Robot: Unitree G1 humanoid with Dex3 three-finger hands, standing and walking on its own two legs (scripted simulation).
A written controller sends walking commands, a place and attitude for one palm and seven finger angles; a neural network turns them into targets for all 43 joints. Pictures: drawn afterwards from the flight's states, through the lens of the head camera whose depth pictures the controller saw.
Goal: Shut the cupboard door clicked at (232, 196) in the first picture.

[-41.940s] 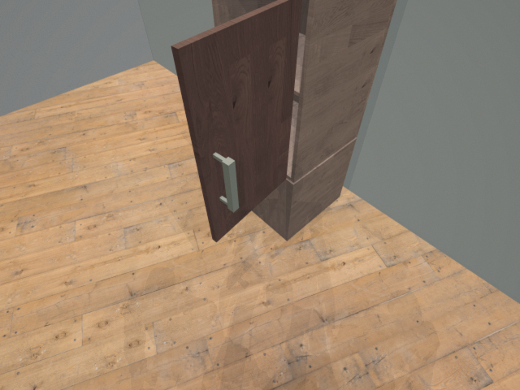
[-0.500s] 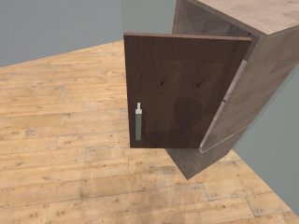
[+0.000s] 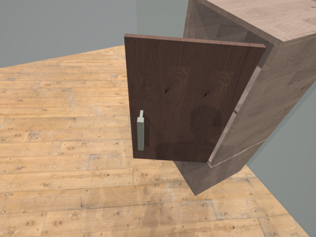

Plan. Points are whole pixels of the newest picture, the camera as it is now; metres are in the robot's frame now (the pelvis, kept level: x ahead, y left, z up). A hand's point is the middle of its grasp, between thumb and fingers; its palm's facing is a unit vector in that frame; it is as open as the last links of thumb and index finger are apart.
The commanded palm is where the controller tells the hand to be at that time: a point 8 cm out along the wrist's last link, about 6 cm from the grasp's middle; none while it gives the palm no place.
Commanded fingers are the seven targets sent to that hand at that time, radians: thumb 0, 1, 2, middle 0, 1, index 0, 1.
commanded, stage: shuffle to correct the standing spot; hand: left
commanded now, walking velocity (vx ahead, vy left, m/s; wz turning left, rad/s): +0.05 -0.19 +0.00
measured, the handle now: (141, 131) +0.49 +0.08 -0.09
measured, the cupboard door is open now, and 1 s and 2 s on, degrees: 60 60 60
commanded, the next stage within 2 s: come to a stop and stand still in 0.46 s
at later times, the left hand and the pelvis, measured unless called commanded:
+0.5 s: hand out of the picture +0.08 +0.12 -0.17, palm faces +0.02 -0.98 -0.18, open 7.3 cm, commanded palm none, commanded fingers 0.00 0.90 0.90 -0.20 -0.30 -0.20 -0.30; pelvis +0.03 -0.07 +0.01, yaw +1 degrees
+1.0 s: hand out of the picture +0.05 +0.05 -0.18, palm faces +0.12 -0.98 -0.16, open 7.3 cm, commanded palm none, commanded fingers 0.00 0.90 0.90 -0.20 -0.30 -0.20 -0.30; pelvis +0.03 -0.13 +0.00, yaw +2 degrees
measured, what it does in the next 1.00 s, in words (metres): steps to the right: right foot, then left foot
